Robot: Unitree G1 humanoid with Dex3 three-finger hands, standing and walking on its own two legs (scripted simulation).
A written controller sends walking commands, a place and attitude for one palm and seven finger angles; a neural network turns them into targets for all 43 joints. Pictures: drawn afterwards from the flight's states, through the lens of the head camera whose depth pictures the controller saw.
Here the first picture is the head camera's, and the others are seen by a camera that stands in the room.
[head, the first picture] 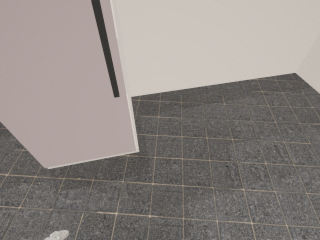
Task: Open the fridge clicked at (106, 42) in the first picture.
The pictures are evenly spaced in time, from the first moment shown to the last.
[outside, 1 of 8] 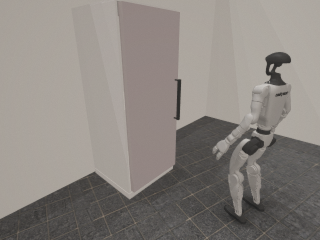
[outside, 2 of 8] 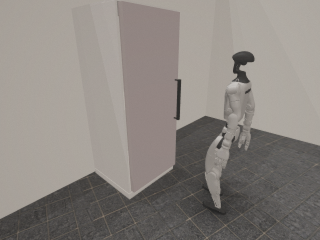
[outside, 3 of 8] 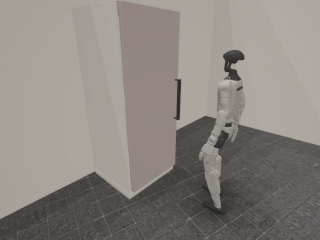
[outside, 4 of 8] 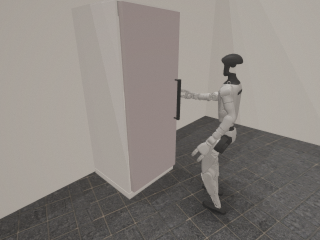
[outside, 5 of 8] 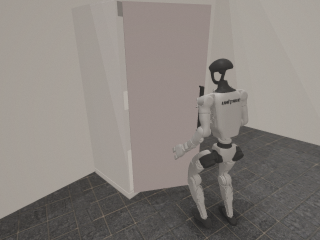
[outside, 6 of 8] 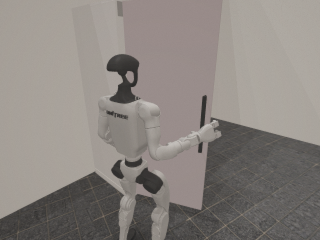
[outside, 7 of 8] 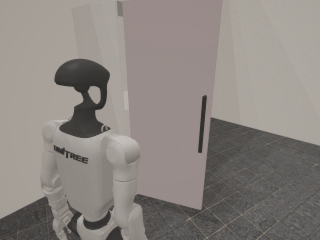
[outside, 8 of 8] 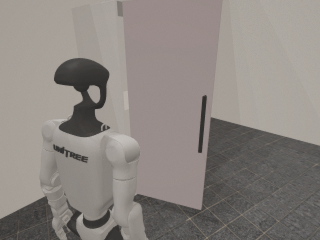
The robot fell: no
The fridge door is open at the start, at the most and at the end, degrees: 0 75 67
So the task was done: yes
